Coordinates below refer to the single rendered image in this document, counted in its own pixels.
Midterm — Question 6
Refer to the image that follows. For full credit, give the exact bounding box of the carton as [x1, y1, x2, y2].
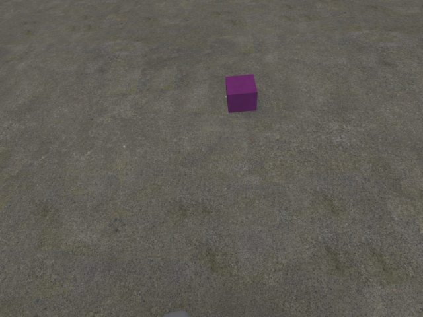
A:
[225, 74, 258, 113]

